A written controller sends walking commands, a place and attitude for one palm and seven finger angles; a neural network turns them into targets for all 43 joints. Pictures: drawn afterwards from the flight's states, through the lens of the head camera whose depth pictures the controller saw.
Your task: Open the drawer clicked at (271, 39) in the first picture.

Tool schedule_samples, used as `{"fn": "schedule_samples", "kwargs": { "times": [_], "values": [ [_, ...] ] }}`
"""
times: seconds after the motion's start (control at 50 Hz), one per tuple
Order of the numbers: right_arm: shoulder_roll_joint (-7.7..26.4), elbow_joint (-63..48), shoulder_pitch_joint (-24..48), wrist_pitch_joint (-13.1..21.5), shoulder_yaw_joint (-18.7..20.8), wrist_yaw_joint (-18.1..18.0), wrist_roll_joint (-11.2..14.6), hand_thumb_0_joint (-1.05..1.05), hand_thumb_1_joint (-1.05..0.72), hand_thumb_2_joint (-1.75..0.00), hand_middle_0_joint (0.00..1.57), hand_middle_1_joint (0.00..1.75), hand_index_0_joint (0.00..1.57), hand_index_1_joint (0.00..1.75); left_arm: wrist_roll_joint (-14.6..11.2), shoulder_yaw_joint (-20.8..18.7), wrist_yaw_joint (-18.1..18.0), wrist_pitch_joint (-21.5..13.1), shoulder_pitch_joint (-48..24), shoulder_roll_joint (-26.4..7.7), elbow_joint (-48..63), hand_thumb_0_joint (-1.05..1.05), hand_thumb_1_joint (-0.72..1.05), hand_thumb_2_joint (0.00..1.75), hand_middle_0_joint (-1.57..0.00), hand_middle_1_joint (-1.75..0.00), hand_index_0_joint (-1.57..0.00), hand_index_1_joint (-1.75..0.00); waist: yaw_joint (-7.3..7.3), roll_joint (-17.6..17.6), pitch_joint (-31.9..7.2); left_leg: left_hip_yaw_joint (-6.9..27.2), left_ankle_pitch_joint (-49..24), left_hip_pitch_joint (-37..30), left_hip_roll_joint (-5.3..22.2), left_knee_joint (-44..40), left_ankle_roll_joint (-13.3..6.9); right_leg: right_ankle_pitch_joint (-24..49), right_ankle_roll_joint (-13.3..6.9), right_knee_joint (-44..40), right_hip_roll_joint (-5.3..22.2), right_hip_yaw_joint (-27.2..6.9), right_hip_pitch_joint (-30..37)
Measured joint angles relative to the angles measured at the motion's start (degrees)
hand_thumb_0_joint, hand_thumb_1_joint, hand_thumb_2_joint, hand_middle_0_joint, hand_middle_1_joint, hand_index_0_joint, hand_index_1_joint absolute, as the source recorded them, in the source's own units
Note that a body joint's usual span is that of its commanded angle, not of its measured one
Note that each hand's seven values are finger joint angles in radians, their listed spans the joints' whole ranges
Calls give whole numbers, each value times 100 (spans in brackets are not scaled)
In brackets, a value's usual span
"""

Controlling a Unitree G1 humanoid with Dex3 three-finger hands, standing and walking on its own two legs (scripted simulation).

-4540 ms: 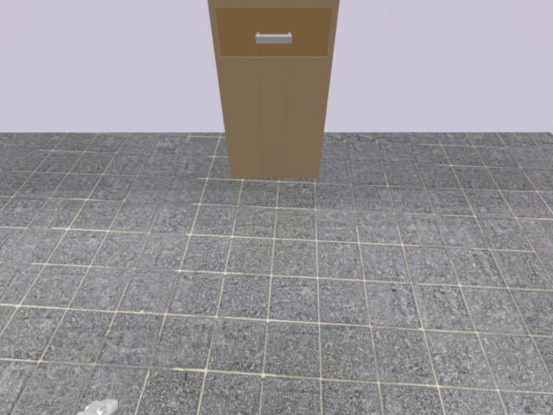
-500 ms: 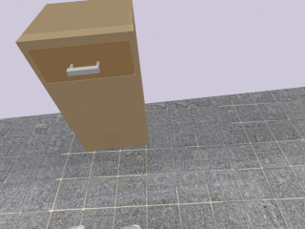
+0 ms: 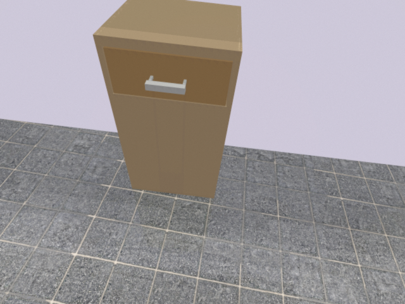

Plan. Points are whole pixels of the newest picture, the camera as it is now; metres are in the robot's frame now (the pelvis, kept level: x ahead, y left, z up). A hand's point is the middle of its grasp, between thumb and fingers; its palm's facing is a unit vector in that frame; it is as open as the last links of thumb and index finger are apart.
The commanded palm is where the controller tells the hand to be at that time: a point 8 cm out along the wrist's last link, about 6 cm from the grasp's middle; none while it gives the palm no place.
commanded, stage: take the last steps up to it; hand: left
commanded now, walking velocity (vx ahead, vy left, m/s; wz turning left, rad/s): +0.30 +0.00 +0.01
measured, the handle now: (166, 83) +0.79 +0.20 -0.01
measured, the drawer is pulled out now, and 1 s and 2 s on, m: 0.00 0.00 0.00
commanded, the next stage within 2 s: come to a stop and stand still in 0.66 s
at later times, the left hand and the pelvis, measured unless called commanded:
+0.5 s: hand (155, 260) +0.25 +0.13 -0.16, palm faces +0.04 -0.98 -0.21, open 7.3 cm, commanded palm none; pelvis +0.15 -0.04 -0.01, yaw +1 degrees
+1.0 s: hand (145, 266) +0.24 +0.16 -0.18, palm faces +0.07 -0.99 -0.15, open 7.4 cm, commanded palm none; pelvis +0.28 +0.00 +0.00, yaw -1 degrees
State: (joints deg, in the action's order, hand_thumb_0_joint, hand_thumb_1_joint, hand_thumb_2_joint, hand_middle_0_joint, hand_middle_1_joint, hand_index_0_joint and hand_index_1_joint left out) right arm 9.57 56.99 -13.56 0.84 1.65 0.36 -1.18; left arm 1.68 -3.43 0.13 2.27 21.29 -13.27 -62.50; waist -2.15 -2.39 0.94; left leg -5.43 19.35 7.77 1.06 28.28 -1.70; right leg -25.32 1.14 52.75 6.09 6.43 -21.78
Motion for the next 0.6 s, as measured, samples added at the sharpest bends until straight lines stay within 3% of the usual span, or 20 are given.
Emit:
{"fn": "schedule_samples", "kwargs": {
  "times": [0.06,0.14,0.24,0.34,0.36,0.4,0.46,0.52,0.6],
  "values": [
    [-30,148,-275,68,-14,-92,21,0,-92,-90,20,30,20,30,-4,18,63,-49,-133,31,-2,1,91,89,-20,-30,-20,-30,87,57,7,46,-153,-340,-70,-479,-25,500,25,543,9,-121,-436],
    [-88,420,-636,128,-47,-112,49,0,-92,-90,20,30,20,30,-24,41,86,-130,-441,107,138,1,91,90,-20,-30,-20,-30,121,71,84,63,-249,-714,-187,-941,-56,965,96,445,73,-216,-789],
    [-165,694,-1009,154,-42,-133,24,0,-91,-90,20,30,20,30,-53,60,89,-142,-872,235,267,1,91,90,-20,-30,-20,-30,276,111,180,16,-70,-1063,-242,-1122,12,1124,76,-419,53,-143,-804],
    [-153,903,-1286,143,-23,-140,-8,0,-91,-90,20,30,20,30,-65,67,114,-262,-1262,342,427,1,91,90,-20,-30,-20,-30,487,269,275,-35,518,-1215,-100,-684,207,1146,-137,-1572,-185,46,-309],
    [-149,951,-1334,137,-20,-133,10,0,-90,-90,20,30,20,30,-55,66,115,-350,-1323,358,467,1,91,90,-20,-30,-20,-30,483,325,305,-21,743,-1122,-19,-293,227,1450,-259,-1763,-259,92,-167],
    [-153,1030,-1271,68,-11,-100,69,0,-90,-90,20,30,20,30,-52,62,81,-538,-1438,402,525,1,91,90,-20,-30,-20,-30,476,404,410,130,1004,-466,125,1383,117,1328,-458,-1485,-327,204,-123],
    [-118,1009,-1050,-13,42,-68,88,1,-90,-90,20,30,20,30,-99,84,19,-620,-1363,462,528,0,91,89,-20,-30,-20,-30,401,385,403,326,703,652,148,3568,4,1033,-539,-1678,-385,271,260],
    [-24,804,-724,-48,112,-65,40,1,-91,-90,20,30,20,29,-136,15,-118,-610,-1147,512,441,-1,93,89,-20,-30,-20,-30,378,427,289,355,80,1494,333,3962,41,1176,-508,-2254,-481,308,681],
    [39,495,-285,-51,148,-41,6,0,-91,-90,20,30,19,29,-80,41,-133,-595,-849,416,278,-2,95,89,-20,-30,-20,-30,375,444,160,305,-387,2092,530,3271,185,1286,-516,-2843,-560,329,1098]
  ]
}}
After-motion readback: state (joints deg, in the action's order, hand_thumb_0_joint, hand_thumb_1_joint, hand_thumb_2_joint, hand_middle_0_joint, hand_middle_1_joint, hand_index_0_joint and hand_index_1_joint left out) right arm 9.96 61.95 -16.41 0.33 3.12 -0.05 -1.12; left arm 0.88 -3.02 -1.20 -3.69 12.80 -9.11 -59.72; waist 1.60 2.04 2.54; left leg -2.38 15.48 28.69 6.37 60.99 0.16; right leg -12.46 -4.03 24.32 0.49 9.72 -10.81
